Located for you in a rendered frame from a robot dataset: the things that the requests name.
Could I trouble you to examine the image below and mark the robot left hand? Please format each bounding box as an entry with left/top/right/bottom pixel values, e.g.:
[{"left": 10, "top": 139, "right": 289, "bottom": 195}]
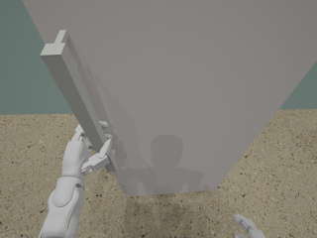
[{"left": 61, "top": 121, "right": 113, "bottom": 181}]

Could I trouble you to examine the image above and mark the robot right hand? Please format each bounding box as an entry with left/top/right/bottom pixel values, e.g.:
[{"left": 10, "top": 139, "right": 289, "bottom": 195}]
[{"left": 233, "top": 213, "right": 265, "bottom": 238}]

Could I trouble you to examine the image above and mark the fridge door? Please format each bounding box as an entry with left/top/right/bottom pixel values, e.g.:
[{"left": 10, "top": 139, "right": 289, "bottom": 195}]
[{"left": 22, "top": 0, "right": 317, "bottom": 197}]

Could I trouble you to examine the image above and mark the robot left forearm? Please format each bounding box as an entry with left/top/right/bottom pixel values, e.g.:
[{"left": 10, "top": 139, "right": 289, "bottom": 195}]
[{"left": 38, "top": 176, "right": 86, "bottom": 238}]

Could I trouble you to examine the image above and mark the handle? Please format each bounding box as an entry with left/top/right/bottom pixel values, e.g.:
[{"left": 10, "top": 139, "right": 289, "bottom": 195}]
[{"left": 40, "top": 30, "right": 117, "bottom": 173}]

